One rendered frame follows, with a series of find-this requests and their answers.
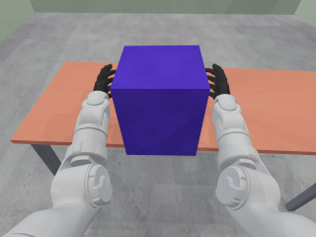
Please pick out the robot left upper arm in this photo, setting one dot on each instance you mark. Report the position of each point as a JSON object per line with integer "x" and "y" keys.
{"x": 77, "y": 195}

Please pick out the right robot hand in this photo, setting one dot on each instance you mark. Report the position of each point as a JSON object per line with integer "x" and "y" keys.
{"x": 220, "y": 80}

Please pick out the robot right upper arm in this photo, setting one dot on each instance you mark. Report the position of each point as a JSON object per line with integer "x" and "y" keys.
{"x": 252, "y": 199}

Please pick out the right robot forearm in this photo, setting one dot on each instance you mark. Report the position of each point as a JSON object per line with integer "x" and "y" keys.
{"x": 232, "y": 136}

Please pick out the left robot forearm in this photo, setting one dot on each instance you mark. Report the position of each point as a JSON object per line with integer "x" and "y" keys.
{"x": 90, "y": 133}

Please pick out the carton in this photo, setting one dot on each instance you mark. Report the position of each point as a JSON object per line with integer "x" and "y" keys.
{"x": 160, "y": 94}

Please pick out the left robot hand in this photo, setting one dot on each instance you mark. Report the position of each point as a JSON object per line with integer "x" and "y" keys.
{"x": 103, "y": 79}

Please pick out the table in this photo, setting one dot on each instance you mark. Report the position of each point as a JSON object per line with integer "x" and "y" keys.
{"x": 278, "y": 107}

